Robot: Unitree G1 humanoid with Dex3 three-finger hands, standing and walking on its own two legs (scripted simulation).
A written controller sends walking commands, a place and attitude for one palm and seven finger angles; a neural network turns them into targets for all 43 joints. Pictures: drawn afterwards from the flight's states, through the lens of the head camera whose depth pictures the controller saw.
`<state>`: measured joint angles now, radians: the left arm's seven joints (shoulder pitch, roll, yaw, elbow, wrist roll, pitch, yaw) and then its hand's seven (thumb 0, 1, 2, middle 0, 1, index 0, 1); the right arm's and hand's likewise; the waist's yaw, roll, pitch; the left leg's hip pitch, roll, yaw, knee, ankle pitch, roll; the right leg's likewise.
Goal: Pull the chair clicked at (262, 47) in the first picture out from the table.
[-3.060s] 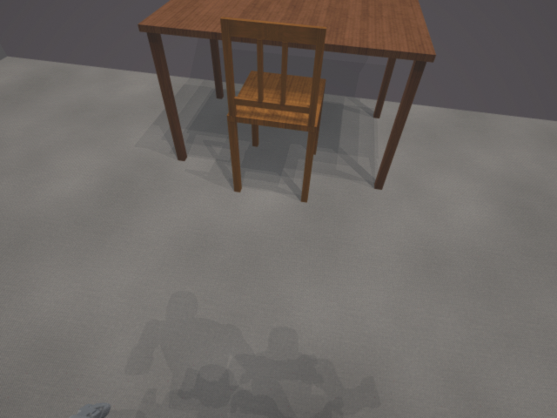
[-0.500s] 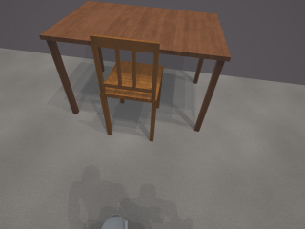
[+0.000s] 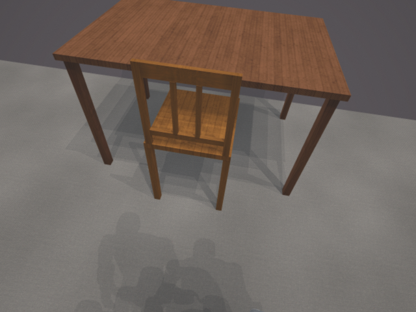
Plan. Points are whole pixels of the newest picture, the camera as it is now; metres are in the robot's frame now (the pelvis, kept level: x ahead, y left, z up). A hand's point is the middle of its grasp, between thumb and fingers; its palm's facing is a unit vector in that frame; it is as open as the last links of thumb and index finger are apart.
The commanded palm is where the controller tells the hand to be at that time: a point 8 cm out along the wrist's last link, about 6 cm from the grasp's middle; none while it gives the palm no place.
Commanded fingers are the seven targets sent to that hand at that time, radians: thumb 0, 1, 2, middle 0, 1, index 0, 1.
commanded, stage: take the last steps up to it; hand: left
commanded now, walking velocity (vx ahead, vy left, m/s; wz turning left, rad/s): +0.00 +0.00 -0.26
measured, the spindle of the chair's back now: (174, 109) +0.80 +0.18 -0.12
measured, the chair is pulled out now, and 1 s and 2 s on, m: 0.00 0.00 0.00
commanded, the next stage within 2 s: come to a stop and stand still in 1.00 s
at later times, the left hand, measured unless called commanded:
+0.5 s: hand out of the picture +0.08 +0.16 -0.20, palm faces -0.01 -0.99 -0.11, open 7.4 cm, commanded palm none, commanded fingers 0.00 0.90 0.90 -0.20 -0.30 -0.20 -0.30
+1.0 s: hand (183, 228) +0.36 +0.09 -0.18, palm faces -0.14 -0.97 -0.19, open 7.4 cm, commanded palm none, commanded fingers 0.00 0.90 0.90 -0.20 -0.30 -0.20 -0.30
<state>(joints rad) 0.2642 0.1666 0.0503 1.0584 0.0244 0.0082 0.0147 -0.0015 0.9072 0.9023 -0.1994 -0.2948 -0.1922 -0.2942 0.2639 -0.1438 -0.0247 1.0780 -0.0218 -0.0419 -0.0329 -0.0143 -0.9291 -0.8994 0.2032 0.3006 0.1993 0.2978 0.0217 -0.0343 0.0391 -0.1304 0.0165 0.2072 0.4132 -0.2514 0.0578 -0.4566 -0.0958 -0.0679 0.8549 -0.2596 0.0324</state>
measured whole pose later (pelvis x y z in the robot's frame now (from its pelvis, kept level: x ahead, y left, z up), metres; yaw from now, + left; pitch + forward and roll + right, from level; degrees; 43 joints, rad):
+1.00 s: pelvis +0.23 -0.07 -0.02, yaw -7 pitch -1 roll +0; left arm 0.13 0.15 0.05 1.02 0.02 -0.06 -0.01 0.00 0.91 0.90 -0.20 -0.30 -0.19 -0.29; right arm 0.46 -0.11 -0.04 1.18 -0.02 -0.02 -0.01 0.00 -0.90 -0.90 0.21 0.30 0.20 0.30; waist -0.05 0.03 0.09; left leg -0.17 0.10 0.09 0.88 -0.51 0.00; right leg -0.40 -0.05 -0.15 0.63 -0.21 -0.06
